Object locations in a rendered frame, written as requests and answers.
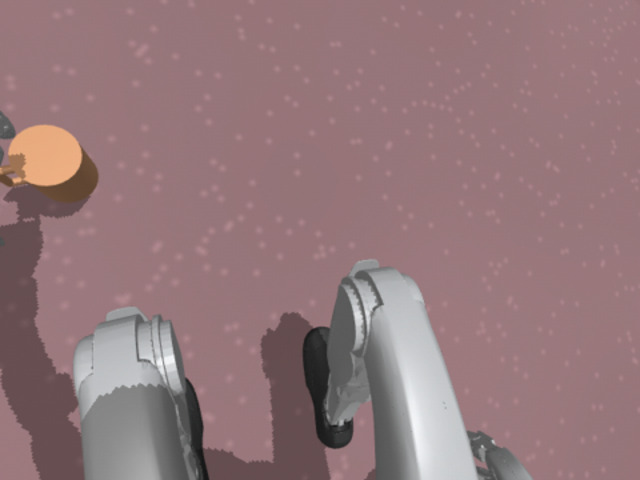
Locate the right robot hand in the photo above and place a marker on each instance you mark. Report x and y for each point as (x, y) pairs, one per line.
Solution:
(502, 464)

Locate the right robot foot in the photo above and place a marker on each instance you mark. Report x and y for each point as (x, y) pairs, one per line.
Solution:
(317, 371)

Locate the mug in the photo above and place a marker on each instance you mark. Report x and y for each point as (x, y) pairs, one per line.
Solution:
(51, 160)

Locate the left robot hand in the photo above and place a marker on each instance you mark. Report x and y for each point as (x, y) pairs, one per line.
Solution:
(7, 131)

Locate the left robot foot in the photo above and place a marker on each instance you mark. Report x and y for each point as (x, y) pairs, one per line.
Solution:
(196, 426)

